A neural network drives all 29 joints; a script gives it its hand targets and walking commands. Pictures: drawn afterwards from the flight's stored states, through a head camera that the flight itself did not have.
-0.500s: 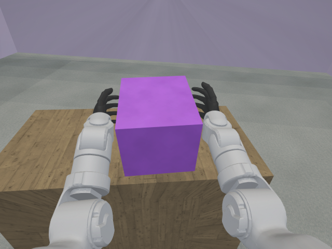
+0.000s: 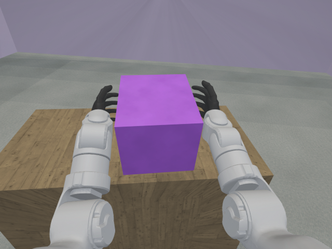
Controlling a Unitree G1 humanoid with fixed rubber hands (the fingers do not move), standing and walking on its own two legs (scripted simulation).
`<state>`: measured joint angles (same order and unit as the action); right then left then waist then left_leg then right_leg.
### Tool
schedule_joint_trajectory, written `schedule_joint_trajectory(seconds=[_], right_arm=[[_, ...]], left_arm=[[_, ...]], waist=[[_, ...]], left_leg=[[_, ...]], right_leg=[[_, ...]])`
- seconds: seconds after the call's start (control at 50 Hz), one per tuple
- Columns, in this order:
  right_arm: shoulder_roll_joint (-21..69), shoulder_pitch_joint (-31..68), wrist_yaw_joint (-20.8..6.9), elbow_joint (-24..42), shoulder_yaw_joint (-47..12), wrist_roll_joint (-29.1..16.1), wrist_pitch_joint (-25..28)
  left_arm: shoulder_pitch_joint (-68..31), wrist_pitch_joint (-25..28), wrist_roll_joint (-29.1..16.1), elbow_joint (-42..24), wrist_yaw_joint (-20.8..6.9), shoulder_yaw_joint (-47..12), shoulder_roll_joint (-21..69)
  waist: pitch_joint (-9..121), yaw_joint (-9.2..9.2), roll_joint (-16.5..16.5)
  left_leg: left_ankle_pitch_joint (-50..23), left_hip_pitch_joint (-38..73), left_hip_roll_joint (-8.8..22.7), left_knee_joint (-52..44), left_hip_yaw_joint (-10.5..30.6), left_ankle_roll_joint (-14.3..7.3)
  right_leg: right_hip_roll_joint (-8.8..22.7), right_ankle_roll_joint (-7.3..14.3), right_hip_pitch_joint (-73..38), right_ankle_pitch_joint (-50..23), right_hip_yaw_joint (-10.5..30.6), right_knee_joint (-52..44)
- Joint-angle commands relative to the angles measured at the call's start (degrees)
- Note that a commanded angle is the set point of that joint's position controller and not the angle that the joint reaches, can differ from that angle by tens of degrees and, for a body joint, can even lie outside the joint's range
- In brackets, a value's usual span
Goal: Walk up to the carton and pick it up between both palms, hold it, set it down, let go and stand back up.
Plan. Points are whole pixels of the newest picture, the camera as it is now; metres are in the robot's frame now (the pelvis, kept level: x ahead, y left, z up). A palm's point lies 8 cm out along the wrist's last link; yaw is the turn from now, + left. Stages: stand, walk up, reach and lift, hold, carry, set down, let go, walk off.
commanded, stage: hold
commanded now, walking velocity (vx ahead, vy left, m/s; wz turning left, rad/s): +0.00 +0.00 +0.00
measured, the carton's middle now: (156, 121) +0.39 +0.02 +0.18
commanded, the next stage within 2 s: none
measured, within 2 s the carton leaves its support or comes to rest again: neither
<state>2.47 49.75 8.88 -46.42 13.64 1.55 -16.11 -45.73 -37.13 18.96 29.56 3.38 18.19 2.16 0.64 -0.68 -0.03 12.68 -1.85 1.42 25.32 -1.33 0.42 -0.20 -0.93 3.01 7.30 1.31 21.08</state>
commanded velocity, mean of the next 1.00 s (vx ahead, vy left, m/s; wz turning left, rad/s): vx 0.00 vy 0.00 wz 0.00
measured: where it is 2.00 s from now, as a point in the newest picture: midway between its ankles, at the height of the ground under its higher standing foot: outside the picture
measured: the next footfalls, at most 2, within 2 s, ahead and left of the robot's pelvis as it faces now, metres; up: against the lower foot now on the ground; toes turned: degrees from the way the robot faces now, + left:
none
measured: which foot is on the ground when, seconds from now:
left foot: down 0.00-1.00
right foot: down 0.00-1.00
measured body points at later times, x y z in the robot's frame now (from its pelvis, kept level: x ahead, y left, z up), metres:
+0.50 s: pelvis +0.00 +0.00 +0.00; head -0.08 +0.01 +0.44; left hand +0.38 +0.15 +0.22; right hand +0.39 -0.11 +0.22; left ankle +0.03 +0.12 -0.74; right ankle +0.06 -0.13 -0.74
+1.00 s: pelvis +0.00 +0.00 +0.00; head -0.08 +0.01 +0.44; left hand +0.38 +0.15 +0.22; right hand +0.39 -0.11 +0.22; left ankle +0.03 +0.12 -0.74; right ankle +0.06 -0.13 -0.74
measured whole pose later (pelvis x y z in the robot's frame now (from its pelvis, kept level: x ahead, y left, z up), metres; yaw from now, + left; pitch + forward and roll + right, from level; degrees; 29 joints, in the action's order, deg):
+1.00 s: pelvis +0.00 +0.00 +0.00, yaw +0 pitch -11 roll -1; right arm 2.5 49.1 9.0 -44.4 13.4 1.2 -16.1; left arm -45.7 -37.5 19.4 27.9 2.9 18.0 2.5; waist -0.2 -0.7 0.0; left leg 12.7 -1.8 1.4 25.3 -1.3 0.4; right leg -0.2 -0.9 2.9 7.3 1.3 20.9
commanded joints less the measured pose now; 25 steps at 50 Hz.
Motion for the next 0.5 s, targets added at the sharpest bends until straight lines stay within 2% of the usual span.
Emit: schedule_joint_trajectory(seconds=[0.0, 0.02, 0.06, 0.08, 0.14, 0.18, 0.2, 0.24, 0.26, 0.28, 0.32, 0.34, 0.38, 0.4, 0.42, 0.48], right_arm=[[32.5, 40.3, -4.0, 14.9, -19.7, -7.7, 3.3], [32.2, 39.6, -3.9, 14.1, -18.7, -7.1, 3.1], [33.0, 40.3, -3.9, 15.7, -20.3, -7.9, 3.3], [32.8, 40.5, -4.1, 15.4, -19.7, -7.7, 3.5], [32.3, 38.4, -3.8, 15.6, -20.0, -7.9, 3.4], [32.3, 37.5, -3.6, 14.6, -20.5, -8.2, 3.0], [32.5, 38.9, -3.6, 16.2, -21.0, -8.5, 3.2], [31.6, 39.4, -3.7, 16.5, -20.3, -8.4, 3.3], [31.8, 38.8, -3.5, 15.8, -20.2, -8.0, 3.2], [32.0, 39.1, -3.5, 16.0, -20.6, -8.0, 3.1], [32.1, 38.2, -3.8, 14.4, -19.5, -7.5, 3.1], [32.4, 38.6, -3.8, 15.6, -20.1, -8.2, 3.2], [31.9, 39.5, -3.9, 15.5, -19.9, -7.7, 3.4], [32.1, 38.9, -3.8, 15.2, -20.2, -7.8, 3.3], [32.0, 39.1, -3.7, 15.5, -19.5, -7.8, 3.4], [32.1, 38.1, -3.6, 15.2, -19.7, -7.8, 3.3]], left_arm=[[-39.5, 3.9, -8.9, -9.3, -11.2, -21.2, 35.7], [-39.5, 3.9, -8.5, -8.4, -11.4, -20.9, 35.6], [-40.4, 4.3, -9.2, -10.1, -11.2, -21.5, 35.9], [-41.0, 4.4, -9.1, -9.7, -11.1, -22.0, 36.2], [-37.4, 4.0, -8.8, -10.1, -11.3, -22.2, 36.6], [-38.7, 3.9, -8.9, -11.3, -11.4, -22.2, 36.1], [-39.0, 4.0, -9.2, -11.4, -11.3, -22.4, 36.2], [-37.6, 3.3, -8.6, -10.2, -11.3, -22.1, 36.2], [-37.9, 3.5, -9.0, -10.3, -11.6, -22.8, 36.3], [-37.7, 3.5, -8.7, -9.1, -11.8, -21.8, 35.6], [-38.8, 3.7, -8.3, -10.0, -11.7, -22.0, 35.9], [-37.6, 3.5, -8.4, -10.2, -11.8, -21.5, 35.8], [-38.5, 3.6, -8.1, -9.6, -11.7, -21.4, 35.3], [-38.2, 3.7, -8.5, -9.6, -11.7, -21.4, 35.1], [-38.0, 3.5, -8.4, -9.4, -11.9, -21.3, 36.0], [-38.5, 3.8, -8.7, -10.5, -11.9, -22.0, 36.0]], waist=[[15.7, -8.10, 0.8], [14.4, -8.31, 0.2], [16.0, -7.72, 1.3], [16.3, -8.25, 0.8], [16.1, -8.53, 0.6], [15.5, -8.63, 0.3], [17.0, -8.16, 1.1], [15.3, -8.44, 0.7], [15.3, -9.30, 1.0], [15.2, -8.58, 1.8], [14.3, -8.52, 0.7], [15.6, -8.07, 1.4], [14.5, -8.13, 0.9], [14.6, -8.05, 1.8], [14.9, -8.42, 0.9], [15.8, -8.84, 1.4]], left_leg=[[-4.1, -3.2, -3.8, -10.9, 0.4, 0.4], [-3.0, -4.1, -3.8, -11.0, 0.4, 0.7], [-4.0, -3.7, -3.8, -10.7, 0.4, 0.5], [-3.2, -3.2, -3.6, -11.0, 0.5, 0.7], [-6.3, -2.4, -3.8, -10.4, 0.6, 1.0], [-7.0, -1.9, -3.8, -10.3, 0.4, 1.1], [-7.4, -1.8, -4.0, -9.8, 0.3, 0.9], [-6.1, -2.0, -4.0, -10.2, 0.2, 1.0], [-5.6, -2.4, -4.1, -10.5, 0.4, 0.9], [-3.8, -2.8, -4.1, -10.6, 0.3, 0.6], [-2.3, -3.8, -3.7, -11.5, 0.4, 0.9], [-4.5, -3.2, -3.9, -10.8, 0.2, 0.7], [-3.1, -3.3, -4.1, -11.2, 0.0, 0.7], [-3.8, -3.2, -4.0, -11.0, 0.0, 0.4], [-3.7, -3.1, -4.1, -10.9, 0.0, 0.5], [-4.7, -2.6, -3.9, -10.7, 0.2, 0.9]], right_leg=[[-1.5, -0.7, -11.3, -3.2, -4.5, -7.2], [-1.3, -0.4, -11.1, -2.1, -4.3, -7.3], [-1.6, -0.5, -11.4, -2.4, -4.4, -7.2], [-1.6, -0.3, -11.4, -2.1, -4.6, -7.2], [-1.7, -0.4, -11.9, -4.9, -4.6, -7.2], [-1.7, -0.4, -12.0, -5.6, -4.7, -7.2], [-1.8, -0.5, -12.3, -5.4, -4.8, -7.0], [-1.9, -0.4, -11.6, -4.3, -4.8, -7.4], [-1.6, -0.5, -12.0, -4.4, -4.8, -7.5], [-1.5, -0.6, -11.8, -2.8, -4.8, -7.6], [-1.6, -0.2, -11.7, -1.4, -4.8, -7.5], [-1.6, -0.3, -12.1, -3.2, -4.8, -7.2], [-1.4, -0.3, -10.9, -1.4, -4.7, -7.8], [-1.5, -0.5, -10.9, -2.2, -4.6, -7.5], [-1.5, -0.4, -11.4, -2.3, -4.7, -7.5], [-1.6, -0.3, -12.1, -3.4, -4.8, -7.3]])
